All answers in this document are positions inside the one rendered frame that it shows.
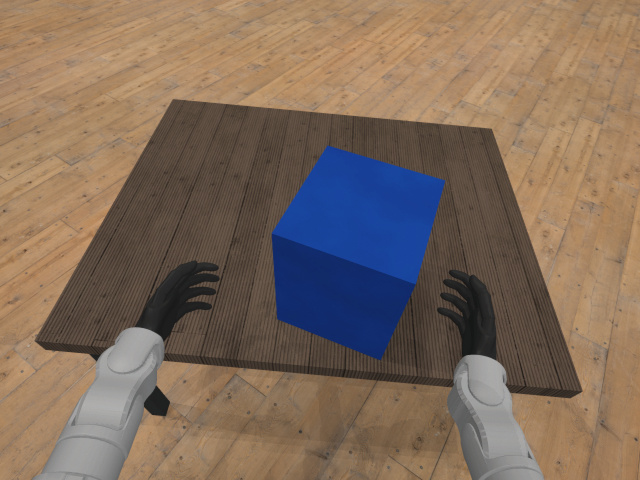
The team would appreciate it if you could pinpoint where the left robot hand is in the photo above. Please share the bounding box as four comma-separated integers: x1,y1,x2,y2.
135,260,220,342

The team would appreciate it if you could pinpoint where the left robot forearm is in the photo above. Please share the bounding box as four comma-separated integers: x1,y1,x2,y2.
32,327,165,480

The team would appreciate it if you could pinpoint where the table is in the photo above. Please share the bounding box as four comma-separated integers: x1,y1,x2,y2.
34,99,583,416

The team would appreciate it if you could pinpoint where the right robot forearm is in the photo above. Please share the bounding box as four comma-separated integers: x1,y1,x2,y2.
447,355,544,480

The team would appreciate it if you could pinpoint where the carton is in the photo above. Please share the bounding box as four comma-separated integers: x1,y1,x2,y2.
272,146,445,360

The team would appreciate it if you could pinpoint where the right robot hand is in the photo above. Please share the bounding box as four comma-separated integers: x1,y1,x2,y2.
437,270,496,360

